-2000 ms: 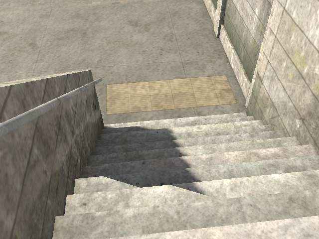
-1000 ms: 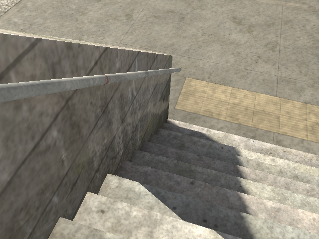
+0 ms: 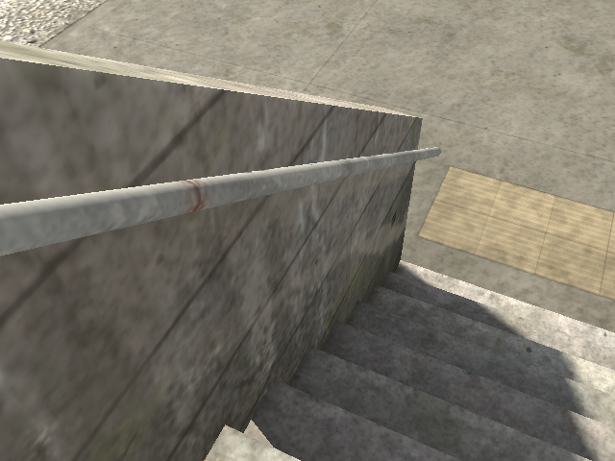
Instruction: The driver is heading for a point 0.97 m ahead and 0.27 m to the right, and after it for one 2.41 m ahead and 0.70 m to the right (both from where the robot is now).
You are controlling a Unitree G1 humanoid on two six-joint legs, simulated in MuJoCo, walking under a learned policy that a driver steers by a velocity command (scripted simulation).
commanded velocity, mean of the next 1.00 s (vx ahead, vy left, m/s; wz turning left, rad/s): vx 0.06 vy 0.00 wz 0.00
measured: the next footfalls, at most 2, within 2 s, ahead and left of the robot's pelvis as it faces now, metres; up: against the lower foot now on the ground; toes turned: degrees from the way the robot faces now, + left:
left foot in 0.06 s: +0.20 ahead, +0.10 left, -0.19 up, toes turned +7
right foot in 0.46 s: +0.13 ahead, -0.11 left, -0.19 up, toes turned +0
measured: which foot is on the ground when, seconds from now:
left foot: up 0.00-0.04, down 0.06-1.00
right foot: down 0.00-0.06, up 0.08-0.44, down 0.46-1.00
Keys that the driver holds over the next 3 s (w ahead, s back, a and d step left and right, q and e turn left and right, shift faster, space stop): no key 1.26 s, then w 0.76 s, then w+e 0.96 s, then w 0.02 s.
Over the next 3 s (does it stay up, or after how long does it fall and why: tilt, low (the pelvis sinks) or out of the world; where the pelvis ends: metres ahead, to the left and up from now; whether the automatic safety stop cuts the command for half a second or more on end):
stays up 0.68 -0.12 -0.55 its command is cut before an obstacle after 1.7 s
